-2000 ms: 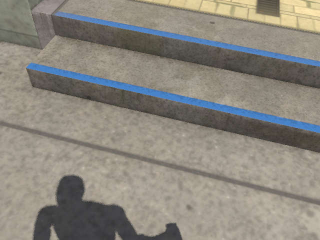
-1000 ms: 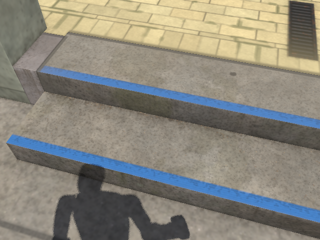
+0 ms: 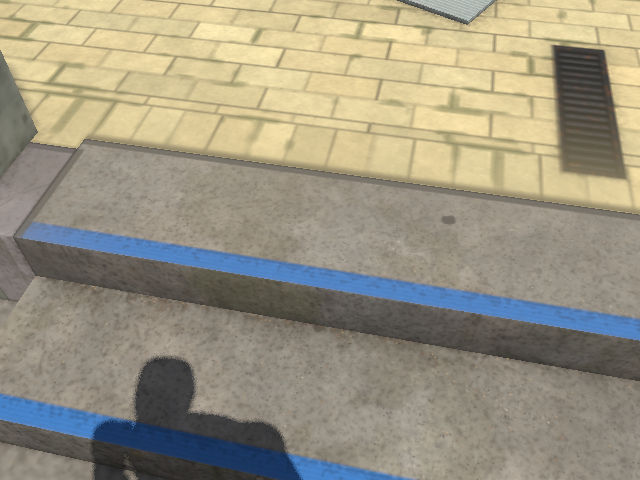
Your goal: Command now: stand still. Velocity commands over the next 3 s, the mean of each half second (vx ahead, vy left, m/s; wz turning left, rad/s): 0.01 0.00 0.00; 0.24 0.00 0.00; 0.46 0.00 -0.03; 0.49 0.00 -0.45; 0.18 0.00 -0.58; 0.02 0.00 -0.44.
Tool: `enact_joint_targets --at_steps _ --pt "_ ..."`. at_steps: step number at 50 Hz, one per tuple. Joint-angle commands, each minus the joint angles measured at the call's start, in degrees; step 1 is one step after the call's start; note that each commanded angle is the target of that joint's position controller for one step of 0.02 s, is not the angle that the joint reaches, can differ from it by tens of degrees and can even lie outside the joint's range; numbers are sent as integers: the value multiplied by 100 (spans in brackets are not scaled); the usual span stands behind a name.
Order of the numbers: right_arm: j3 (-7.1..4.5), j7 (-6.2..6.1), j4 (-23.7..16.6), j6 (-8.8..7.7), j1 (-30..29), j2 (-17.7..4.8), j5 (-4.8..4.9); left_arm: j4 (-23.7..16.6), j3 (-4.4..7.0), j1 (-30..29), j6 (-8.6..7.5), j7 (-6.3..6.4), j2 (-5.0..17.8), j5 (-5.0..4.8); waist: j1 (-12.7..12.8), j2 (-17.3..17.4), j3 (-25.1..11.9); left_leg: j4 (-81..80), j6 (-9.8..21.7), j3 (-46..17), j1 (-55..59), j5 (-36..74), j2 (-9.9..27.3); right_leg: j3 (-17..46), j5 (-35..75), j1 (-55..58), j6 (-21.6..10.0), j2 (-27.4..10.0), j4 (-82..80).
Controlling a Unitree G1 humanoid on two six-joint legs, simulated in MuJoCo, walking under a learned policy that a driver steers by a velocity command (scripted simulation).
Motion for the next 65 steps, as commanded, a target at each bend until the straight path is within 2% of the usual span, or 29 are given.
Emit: enact_joint_targets --at_steps 1,28,29,30,31,33,37,39,40,41,42,43,45,47,49,50,51,52,53,55,56,57,58,59,60,61,62,63,65 --pt "-84 -27 -67 -28 249 -471 -1 -182 102 -37 -36 12 611 7 -11 -42 -149 -364 81 -384 -390 405 360 776 923 387 -243 -673 -460" --pt "-156 -49 69 -128 286 -441 2 -225 70 -213 -21 -8 661 28 -15 12 -171 -292 67 -404 -556 262 447 862 122 319 -276 -625 -733" --pt "-146 -46 133 -123 414 -379 6 -170 55 -101 -14 -4 616 34 -18 -13 -298 -294 79 -351 -502 -65 407 855 -485 367 -284 -593 -810" --pt "45 38 239 -80 738 50 -248 50 -87 533 -3 -10 256 179 92 143 -416 -476 133 -568 -330 -608 505 1135 -1154 451 -213 -864 -1142" --pt "22 80 209 -57 693 5 -264 103 -28 529 28 -13 460 145 63 -55 -63 -290 155 -424 -436 -1051 343 1203 -1763 269 -218 -783 -1221" --pt "-1 124 70 -68 570 -227 -231 25 59 429 68 -35 755 135 41 -264 231 25 259 -296 -822 -1378 182 1409 -2690 171 -363 -843 -1324" --pt "35 190 77 -178 937 -146 -219 -38 133 498 55 -110 754 73 -99 -304 338 152 461 -246 -606 -988 118 1846 -3033 -35 -592 -1154 -1540" --pt "16 174 150 -259 1301 -205 -191 -238 110 90 -9 -149 587 41 -350 95 413 -497 676 -773 139 -1174 403 1301 -2471 -738 -377 -769 -1053" --pt "-30 140 215 -305 1580 -363 -144 -410 65 -224 -79 -179 410 38 -495 566 480 -1078 864 -1553 605 -1691 835 720 -1867 -1309 -198 -332 -277" --pt "-302 4 246 -356 1669 -1101 309 -634 166 -759 -286 -124 706 -245 -543 837 711 -1283 1176 -2217 746 -1878 1387 50 -1169 -2020 2 117 859" --pt "-373 -33 235 -413 1788 -1286 326 -680 138 -708 -429 -137 647 -218 -526 1070 732 -1473 1457 -2974 1062 -1663 2028 -4 -1222 -2653 41 -41 1526" --pt "-367 -39 277 -488 1980 -1054 229 -640 160 -614 -499 -164 678 -231 -534 922 752 -1514 1579 -3247 1381 -1125 2340 230 -1603 -3242 82 -286 2398" --pt "-323 10 219 -591 1982 -724 158 -588 191 -410 -536 -250 632 -303 -326 504 627 -1388 1362 -2852 1988 -299 2241 487 -1535 -4139 66 -630 3445" --pt "-268 74 57 -582 1734 -571 132 -716 172 -719 -553 -310 539 -259 -248 349 604 -1545 1103 -2151 1820 326 1955 412 -1097 -4226 68 -838 3372" --pt "-229 87 -174 -512 1345 -545 103 -829 80 -928 -555 -378 308 -162 -143 369 605 -1696 906 -1352 775 728 1438 162 -389 -3191 198 -787 2633" --pt "-236 88 -286 -492 1200 -632 98 -897 14 -1065 -558 -414 181 -116 -155 457 600 -1687 808 -934 76 980 1130 -49 23 -2363 243 -632 2106" --pt "-269 106 -253 -429 1435 -782 80 -796 -36 -827 -517 -434 59 -100 -182 724 418 -1577 854 -749 -296 1234 1086 -324 23 -1570 276 -407 2166" --pt "-285 116 -258 -400 1570 -884 90 -791 -32 -733 -479 -441 156 -115 -145 813 378 -1407 866 -694 -475 1671 1120 -367 44 -1170 248 -329 2129" --pt "-278 123 -261 -377 1551 -942 118 -737 5 -449 -427 -426 316 -103 70 946 270 -1001 849 -728 -369 2697 1273 -497 -256 -948 107 -201 2247" --pt "-210 132 -339 -369 1368 -886 164 -588 194 406 -429 -403 743 -123 699 906 -316 583 592 -445 -192 4790 1126 -600 -80 141 -176 84 1659" --pt "-199 170 -422 -410 1186 -968 184 -379 321 1197 -437 -390 938 -139 1145 900 -689 1642 431 -369 -622 5169 936 -627 548 1277 -293 140 1045" --pt "-178 208 -620 -506 678 -972 117 -35 449 2232 -403 -329 1268 -103 1641 517 -882 3286 178 -358 -1998 3811 624 72 676 2711 -405 -332 661" --pt "47 242 -837 -659 460 -117 -117 43 375 2296 -325 -237 1722 8 1208 -1583 -957 5984 49 -570 -3108 -1579 -79 2370 2125 2697 -574 -1875 157" --pt "43 249 -560 -798 1620 137 389 -5 342 2436 -364 -295 1636 151 796 -1533 -1806 7110 123 -1792 -3625 -1466 -511 4821 1074 2953 -1670 -2833 -952" --pt "-6 266 -689 -805 1330 -129 508 45 234 2001 -371 -363 1219 53 556 -670 -867 7419 157 -1383 -4324 -1021 -65 4475 -696 2336 -1627 -2760 -1311" --pt "-30 265 -945 -745 656 -328 477 -6 104 1550 -362 -425 765 -25 481 -296 -200 7634 285 -987 -4751 -567 279 3595 -1745 1638 -1323 -2460 -1334" --pt "-14 188 -1038 -625 424 -238 383 -67 0 1116 -353 -499 579 89 290 -16 33 7930 342 -787 -4758 -264 481 3069 -1894 855 -1065 -2173 -1350" --pt "-6 144 -1122 -487 423 -148 302 -54 -92 918 -338 -542 380 190 68 -133 156 8263 402 -762 -4738 -113 561 2517 -1639 164 -918 -1950 -1326" --pt "134 216 -1308 -294 397 238 267 185 -202 1185 -298 -523 149 179 -116 -411 335 8916 524 -741 -5258 -148 634 1763 -1289 -395 -718 -1709 -1308"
